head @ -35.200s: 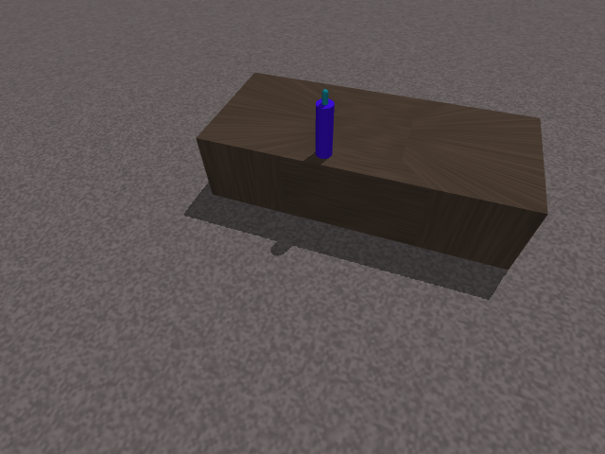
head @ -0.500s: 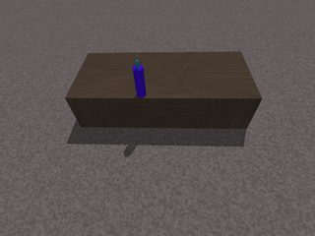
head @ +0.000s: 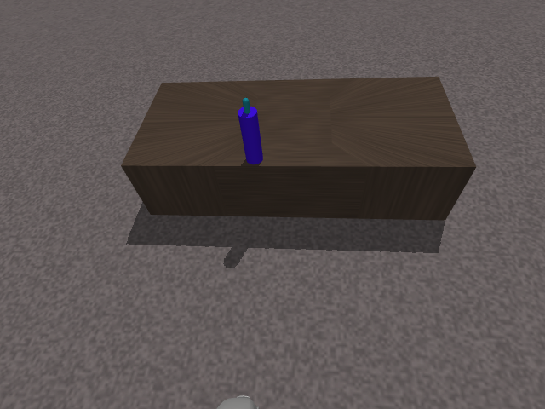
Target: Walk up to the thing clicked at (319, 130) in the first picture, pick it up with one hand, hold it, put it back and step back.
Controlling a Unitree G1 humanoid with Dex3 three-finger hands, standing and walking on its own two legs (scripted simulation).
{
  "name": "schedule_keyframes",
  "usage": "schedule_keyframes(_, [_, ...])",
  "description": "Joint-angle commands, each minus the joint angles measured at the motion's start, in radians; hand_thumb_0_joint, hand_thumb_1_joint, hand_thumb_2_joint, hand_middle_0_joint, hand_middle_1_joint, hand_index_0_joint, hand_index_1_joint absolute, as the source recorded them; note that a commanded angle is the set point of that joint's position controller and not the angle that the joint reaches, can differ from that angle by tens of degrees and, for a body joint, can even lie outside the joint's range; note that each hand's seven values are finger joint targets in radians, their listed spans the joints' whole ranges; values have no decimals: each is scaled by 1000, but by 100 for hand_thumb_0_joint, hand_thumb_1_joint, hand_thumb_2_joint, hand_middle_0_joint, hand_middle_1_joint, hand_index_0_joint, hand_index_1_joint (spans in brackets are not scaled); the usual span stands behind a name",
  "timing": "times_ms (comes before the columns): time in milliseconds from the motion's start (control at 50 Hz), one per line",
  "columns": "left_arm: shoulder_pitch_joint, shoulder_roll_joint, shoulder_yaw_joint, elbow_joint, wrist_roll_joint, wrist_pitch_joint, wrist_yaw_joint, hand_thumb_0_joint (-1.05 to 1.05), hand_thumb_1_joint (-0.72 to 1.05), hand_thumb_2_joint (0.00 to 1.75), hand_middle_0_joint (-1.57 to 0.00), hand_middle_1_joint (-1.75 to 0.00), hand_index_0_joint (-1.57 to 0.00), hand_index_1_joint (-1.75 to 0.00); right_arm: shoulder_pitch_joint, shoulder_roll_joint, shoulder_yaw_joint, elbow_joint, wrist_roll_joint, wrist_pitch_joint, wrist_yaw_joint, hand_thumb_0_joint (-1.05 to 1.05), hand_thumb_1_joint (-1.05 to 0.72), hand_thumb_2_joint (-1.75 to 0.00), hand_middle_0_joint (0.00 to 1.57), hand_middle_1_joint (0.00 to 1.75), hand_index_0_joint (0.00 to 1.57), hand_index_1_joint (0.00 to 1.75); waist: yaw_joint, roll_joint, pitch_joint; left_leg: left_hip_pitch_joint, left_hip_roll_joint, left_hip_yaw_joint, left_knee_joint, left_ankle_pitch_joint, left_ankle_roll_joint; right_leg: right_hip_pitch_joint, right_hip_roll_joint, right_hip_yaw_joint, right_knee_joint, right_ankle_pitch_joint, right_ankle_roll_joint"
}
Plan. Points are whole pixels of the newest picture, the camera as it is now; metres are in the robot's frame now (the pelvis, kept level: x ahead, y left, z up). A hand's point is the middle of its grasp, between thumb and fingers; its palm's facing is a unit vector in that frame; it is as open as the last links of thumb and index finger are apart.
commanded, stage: step back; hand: left
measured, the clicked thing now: (250, 131) +1.02 +0.14 -0.30
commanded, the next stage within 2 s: stand in 0.24 s
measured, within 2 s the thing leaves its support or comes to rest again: neither
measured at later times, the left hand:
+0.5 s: hand out of the picture +0.11 +0.26 -0.14, palm faces -0.06 -0.94 -0.34, open 7.4 cm
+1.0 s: hand out of the picture +0.12 +0.26 -0.14, palm faces -0.08 -0.94 -0.33, open 7.4 cm
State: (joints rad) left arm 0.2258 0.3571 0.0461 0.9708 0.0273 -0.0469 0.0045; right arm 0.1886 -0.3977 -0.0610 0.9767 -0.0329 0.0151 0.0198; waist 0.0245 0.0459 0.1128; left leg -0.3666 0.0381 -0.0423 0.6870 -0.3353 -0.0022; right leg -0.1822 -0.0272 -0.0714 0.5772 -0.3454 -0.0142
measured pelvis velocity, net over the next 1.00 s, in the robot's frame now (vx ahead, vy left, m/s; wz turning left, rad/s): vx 0.03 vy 0.02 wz -0.04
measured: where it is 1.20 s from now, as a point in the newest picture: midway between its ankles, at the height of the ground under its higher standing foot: outside the picture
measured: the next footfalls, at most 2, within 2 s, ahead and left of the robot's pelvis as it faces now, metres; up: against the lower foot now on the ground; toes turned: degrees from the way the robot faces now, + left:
left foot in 0.04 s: +0.11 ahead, +0.15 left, +0.00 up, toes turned +1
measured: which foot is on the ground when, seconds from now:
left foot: up 0.00-0.02, down 0.04-1.00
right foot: down 0.00-1.00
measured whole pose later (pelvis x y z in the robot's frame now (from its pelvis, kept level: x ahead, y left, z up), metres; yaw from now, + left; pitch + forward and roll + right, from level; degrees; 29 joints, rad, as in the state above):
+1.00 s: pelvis +0.03 +0.02 +0.02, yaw -2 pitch -2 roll +0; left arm 0.10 0.36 0.00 1.13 0.01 -0.02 -0.01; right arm 0.09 -0.34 -0.01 1.15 -0.01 -0.01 0.02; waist -0.02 -0.01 0.06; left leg -0.17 0.04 0.04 0.33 -0.13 -0.02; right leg -0.07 -0.04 -0.01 0.33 -0.23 0.03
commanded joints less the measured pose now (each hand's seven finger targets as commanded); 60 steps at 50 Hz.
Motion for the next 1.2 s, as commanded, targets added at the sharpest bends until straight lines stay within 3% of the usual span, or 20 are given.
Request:
schedule_keyframes(0, [-65, 265, 59, -84, -19, 0, 21, 0, 90, 90, -20, -30, -20, -30, 24, -127, -32, -37, 10, -35, -24, 0, -90, -90, 20, 30, 20, 30, -27, -168, -143, 170, -36, 92, -225, 268, 27, 7, -155, 100, 55, 614, -80])
schedule_keyframes(20, [-60, 239, 51, -94, -22, 5, 21, 0, 90, 90, -20, -30, -20, -30, 38, -164, -44, -26, 5, -39, -30, 0, -90, -90, 20, 30, 20, 30, -34, -101, -187, 245, 14, 28, -214, 429, 54, -28, -120, 90, 124, 554, -52])
schedule_keyframes(40, [-49, 206, 42, -101, -33, 9, 20, 0, 90, 90, -20, -30, -20, -30, 46, -219, -55, -28, 4, -44, -38, 0, -90, -90, 20, 30, 20, 30, -35, 30, -228, 294, 156, -148, -233, 542, 116, -97, -42, 65, 240, 386, -14])
schedule_keyframes(60, [-23, 182, 34, -84, -47, 24, 24, 0, 90, 90, -20, -30, -20, -30, -12, -247, -48, -49, 10, -48, -39, 0, -90, -90, 20, 30, 20, 30, -15, 69, -246, 248, 265, -277, -263, 487, 229, -108, 37, 46, 283, 78, 4])
schedule_keyframes(80, [-29, 202, 40, -55, -41, 34, 29, 0, 90, 90, -20, -30, -20, -30, -59, -261, -48, -55, 16, -44, -37, 0, -90, -90, 20, 30, 20, 30, -14, 123, -216, 152, 326, -327, -293, 416, 280, -70, 14, 76, 278, -206, -3])
schedule_keyframes(120, [-38, 206, 37, -36, -35, 33, 21, 0, 90, 90, -20, -30, -20, -30, -122, -221, -34, -51, 9, -32, -36, 0, -90, -90, 20, 30, 20, 30, 5, 106, -174, 81, 259, -200, -310, 253, 225, -47, -2, 95, 212, -214, -19])
schedule_keyframes(180, [32, 197, 40, 9, -28, 23, 16, 0, 90, 90, -20, -30, -20, -30, -182, -214, -29, -49, 7, -24, -35, 0, -90, -90, 20, 30, 20, 30, 31, 143, -134, 60, 176, -111, -243, 180, 128, -1, -1, 50, -32, 15, -9])
schedule_keyframes(200, [24, 209, 48, 19, -20, 16, 20, 0, 90, 90, -20, -30, -20, -30, -191, -191, -22, -41, 12, -22, -33, 0, -90, -90, 20, 30, 20, 30, 29, 106, -143, 46, 155, -96, -198, 223, 98, 44, -14, 86, -92, 102, -11])
schedule_keyframes(240, [-57, 252, 24, 13, -2, -2, 15, 0, 90, 90, -20, -30, -20, -30, -108, -135, -9, -25, 35, -32, -25, 0, -90, -90, 20, 30, 20, 30, -43, -51, -159, 125, 54, -29, -155, 242, 27, 3, -158, 279, -200, 265, -46])
schedule_keyframes(260, [-113, 272, 24, 8, -6, -6, 11, 0, 90, 90, -20, -30, -20, -30, -98, -145, -9, -10, 36, -35, -22, 0, -90, -90, 20, 30, 20, 30, -71, -23, -167, 198, 51, -28, -219, 181, 29, -60, -161, 265, -189, 221, -48])
schedule_keyframes(300, [-139, 228, 9, 31, -21, 2, 2, 0, 90, 90, -20, -30, -20, -30, -131, -162, -8, 20, 27, -43, -15, 0, -90, -90, 20, 30, 20, 30, -51, -1, -132, 264, 103, -74, -297, 149, 44, -123, -84, 172, -180, 69, -10])
schedule_keyframes(320, [-127, 202, -1, 39, -25, 4, -1, 0, 90, 90, -20, -30, -20, -30, -177, -175, -9, 21, 22, -47, -14, 0, -90, -90, 20, 30, 20, 30, -24, 12, -128, 248, 117, -86, -299, 190, 50, -73, -67, 140, -195, 102, 0])
schedule_keyframes(360, [-131, 217, 0, 48, -24, -2, 2, 0, 90, 90, -20, -30, -20, -30, -165, -158, -2, 29, 21, -55, -13, 0, -90, -90, 20, 30, 20, 30, -27, -50, -173, 268, 109, -48, -278, 410, 43, 10, -91, 140, -183, 293, 5])
schedule_keyframes(420, [-121, 211, -5, 73, -26, -4, 2, 0, 90, 90, -20, -30, -20, -30, -162, -154, 2, 49, 27, -58, -16, 0, -90, -90, 20, 30, 20, 30, -28, -68, -175, 296, 104, -27, -287, 445, 35, 42, -102, 145, -208, 392, 0])
schedule_keyframes(620, [-160, 217, -6, 98, -20, 4, 2, 0, 90, 90, -20, -30, -20, -30, -183, -152, 6, 88, 26, -47, -11, 0, -90, -90, 20, 30, 20, 30, -27, -47, -111, 254, 89, -17, -379, 236, 9, 33, -109, 148, -317, 174, 6])
schedule_keyframes(720, [-155, 221, -4, 101, -21, -1, 3, 0, 90, 90, -20, -30, -20, -30, -170, -149, 9, 99, 26, -51, -13, 0, -90, -90, 20, 30, 20, 30, -24, -53, -172, 288, 101, -10, -362, 393, 9, 93, -114, 135, -293, 351, 10])
schedule_keyframes(880, [-163, 215, -4, 108, -20, 12, -3, 0, 90, 90, -20, -30, -20, -30, -157, -164, 11, 112, 24, -47, -15, 0, -90, -90, 20, 30, 20, 30, -30, -24, -109, 243, 97, -20, -412, 201, 4, 41, -102, 139, -329, 141, 6])
schedule_keyframes(1000, [-152, 211, -6, 108, -21, 9, -3, 0, 90, 90, -20, -30, -20, -30, -153, -162, 16, 113, 26, -55, -18, 0, -90, -90, 20, 30, 20, 30, -25, -39, -154, 287, 110, -20, -387, 359, 9, 67, -110, 136, -306, 273, 8])
schedule_keyframes(1120, [-153, 214, -6, 105, -20, 13, -2, 0, 90, 90, -20, -30, -20, -30, -141, -162, 16, 117, 26, -47, -18, 0, -90, -90, 20, 30, 20, 30, -37, -41, -145, 289, 101, -11, -396, 274, 8, 40, -106, 137, -324, 206, 8])
schedule_keyframes(1180, [-150, 210, -9, 105, -19, 10, 1, 0, 90, 90, -20, -30, -20, -30, -148, -161, 16, 117, 26, -45, -17, 0, -90, -90, 20, 30, 20, 30, -34, -49, -148, 285, 107, -15, -384, 337, 11, 59, -110, 134, -318, 254, 9])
